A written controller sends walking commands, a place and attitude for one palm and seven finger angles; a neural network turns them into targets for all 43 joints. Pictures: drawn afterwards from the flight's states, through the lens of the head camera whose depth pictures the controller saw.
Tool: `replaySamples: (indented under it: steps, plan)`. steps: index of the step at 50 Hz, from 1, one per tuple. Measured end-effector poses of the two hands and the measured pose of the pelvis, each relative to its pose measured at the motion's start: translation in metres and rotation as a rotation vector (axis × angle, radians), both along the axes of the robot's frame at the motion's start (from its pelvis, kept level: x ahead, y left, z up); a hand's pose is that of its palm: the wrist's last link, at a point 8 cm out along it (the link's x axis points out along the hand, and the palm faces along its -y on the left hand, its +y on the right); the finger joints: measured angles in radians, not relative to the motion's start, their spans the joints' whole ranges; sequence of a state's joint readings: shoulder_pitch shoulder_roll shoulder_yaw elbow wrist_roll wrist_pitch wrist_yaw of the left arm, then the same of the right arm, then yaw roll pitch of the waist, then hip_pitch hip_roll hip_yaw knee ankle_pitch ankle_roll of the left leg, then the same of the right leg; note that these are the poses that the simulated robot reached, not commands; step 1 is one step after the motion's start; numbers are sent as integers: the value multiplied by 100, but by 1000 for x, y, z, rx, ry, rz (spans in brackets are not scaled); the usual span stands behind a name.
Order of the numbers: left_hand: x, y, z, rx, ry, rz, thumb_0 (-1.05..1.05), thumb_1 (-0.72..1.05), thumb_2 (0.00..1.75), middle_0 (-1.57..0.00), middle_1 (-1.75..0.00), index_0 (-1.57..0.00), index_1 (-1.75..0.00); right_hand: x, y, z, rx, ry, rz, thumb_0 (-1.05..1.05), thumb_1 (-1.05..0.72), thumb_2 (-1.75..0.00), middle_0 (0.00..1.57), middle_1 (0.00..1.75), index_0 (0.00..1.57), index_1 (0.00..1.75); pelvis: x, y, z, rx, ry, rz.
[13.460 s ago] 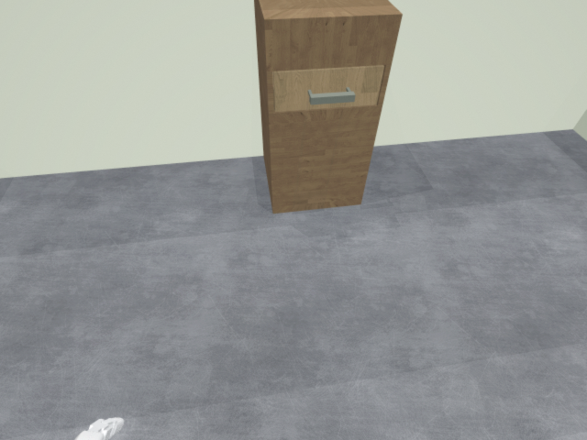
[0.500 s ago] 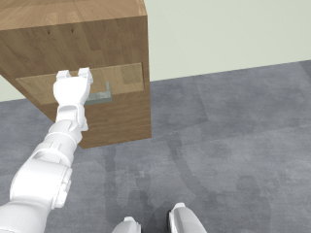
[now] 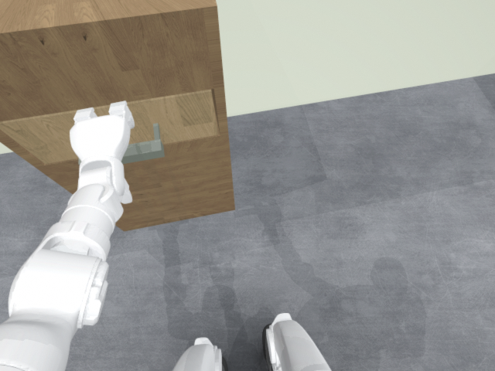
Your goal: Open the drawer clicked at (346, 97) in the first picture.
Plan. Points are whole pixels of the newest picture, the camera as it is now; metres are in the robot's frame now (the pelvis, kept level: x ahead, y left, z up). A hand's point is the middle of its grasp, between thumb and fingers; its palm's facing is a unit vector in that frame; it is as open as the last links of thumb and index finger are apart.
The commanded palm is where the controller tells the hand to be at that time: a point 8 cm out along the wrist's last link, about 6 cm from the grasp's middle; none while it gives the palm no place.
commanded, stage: move the hooked fingers above the handle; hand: left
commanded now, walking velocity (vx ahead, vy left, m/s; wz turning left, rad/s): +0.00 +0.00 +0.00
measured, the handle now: (122, 144) +0.55 +0.21 -0.08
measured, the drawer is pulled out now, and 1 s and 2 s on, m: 0.00 0.00 0.00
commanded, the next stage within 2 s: none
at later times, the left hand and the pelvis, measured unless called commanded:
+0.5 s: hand (113, 150) +0.49 +0.19 -0.02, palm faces -0.08 -0.01 -1.00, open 13.8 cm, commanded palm +0.47 +0.20 +0.03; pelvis +0.00 +0.00 +0.00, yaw +0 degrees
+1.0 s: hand (112, 149) +0.50 +0.20 -0.03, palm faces -0.09 -0.01 -1.00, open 13.8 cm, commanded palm +0.48 +0.19 +0.03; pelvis +0.00 +0.01 +0.00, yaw +1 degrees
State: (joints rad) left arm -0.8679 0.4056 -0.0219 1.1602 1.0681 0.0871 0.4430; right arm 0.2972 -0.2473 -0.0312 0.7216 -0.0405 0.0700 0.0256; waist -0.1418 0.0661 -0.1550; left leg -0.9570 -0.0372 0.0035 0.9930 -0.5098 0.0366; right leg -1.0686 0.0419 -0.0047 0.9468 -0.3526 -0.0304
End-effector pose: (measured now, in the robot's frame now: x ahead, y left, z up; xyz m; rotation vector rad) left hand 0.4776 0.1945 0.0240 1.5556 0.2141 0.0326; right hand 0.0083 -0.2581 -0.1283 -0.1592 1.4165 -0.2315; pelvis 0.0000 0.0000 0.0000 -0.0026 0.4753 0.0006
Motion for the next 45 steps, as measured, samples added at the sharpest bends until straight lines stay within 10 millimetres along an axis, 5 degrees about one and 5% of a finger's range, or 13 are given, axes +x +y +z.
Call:
replaySamples:
  steps: [12,22,31,45]
  plan:
    - [-6,-16,4,-14,-75,-93,0,-49,30,-32,-120,-32,-120,22,-16,5,-45,-49,58,0,-91,-90,20,30,20,30,1,-4,-4,-11,-6,32]
    - [4,-8,11,11,-66,-13,0,-48,30,-32,-120,-32,-120,7,-9,0,-12,-17,16,0,-91,-90,20,30,20,30,-1,-5,-2,-1,-5,7]
    - [-10,1,5,-17,18,-54,0,-48,30,-32,-120,-32,-120,-4,-3,4,-6,-2,12,0,-90,-90,21,30,20,30,0,-4,2,-1,-18,6]
    - [3,7,5,19,-113,-29,0,-49,30,-32,-120,-32,-120,-3,-8,-3,-36,11,28,0,-91,-90,20,30,20,30,-6,4,-10,-17,14,26]
